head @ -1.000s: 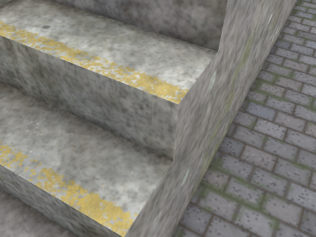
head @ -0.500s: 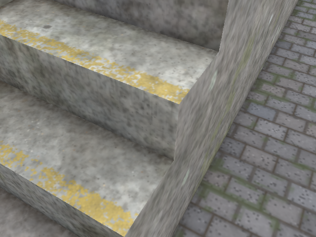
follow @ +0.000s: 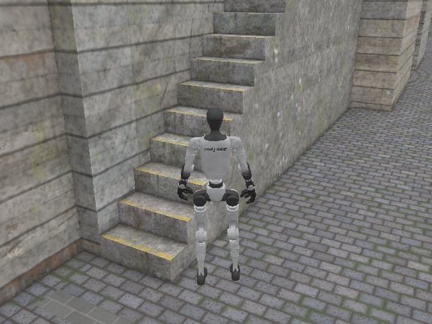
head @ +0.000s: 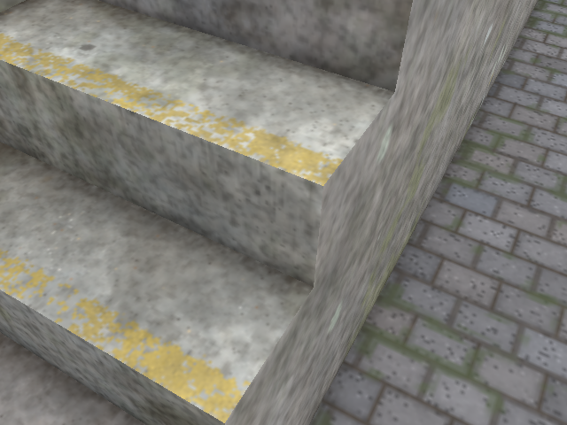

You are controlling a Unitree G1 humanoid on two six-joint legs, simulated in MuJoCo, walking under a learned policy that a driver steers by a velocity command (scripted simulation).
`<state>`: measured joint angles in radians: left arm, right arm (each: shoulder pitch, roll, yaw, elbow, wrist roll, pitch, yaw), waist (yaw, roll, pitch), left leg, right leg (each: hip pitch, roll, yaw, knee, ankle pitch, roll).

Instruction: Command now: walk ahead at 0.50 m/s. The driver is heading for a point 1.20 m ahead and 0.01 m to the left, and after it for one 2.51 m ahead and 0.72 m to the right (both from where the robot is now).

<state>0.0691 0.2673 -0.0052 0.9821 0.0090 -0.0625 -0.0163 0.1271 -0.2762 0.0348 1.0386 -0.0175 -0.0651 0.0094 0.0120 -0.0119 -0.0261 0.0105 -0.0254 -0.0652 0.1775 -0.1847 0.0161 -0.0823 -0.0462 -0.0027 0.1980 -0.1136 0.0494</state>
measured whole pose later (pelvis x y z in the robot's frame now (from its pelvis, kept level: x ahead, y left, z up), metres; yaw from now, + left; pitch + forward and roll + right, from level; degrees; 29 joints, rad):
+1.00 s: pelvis +0.00 +0.00 +0.00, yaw +0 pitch +0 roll +0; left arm 0.07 0.27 0.00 0.99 0.01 -0.06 -0.02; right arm 0.13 -0.28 0.03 1.04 -0.02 -0.06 0.01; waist 0.01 -0.01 -0.03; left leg 0.01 -0.03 -0.07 0.18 -0.19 0.02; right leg -0.08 -0.05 0.00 0.20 -0.12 0.05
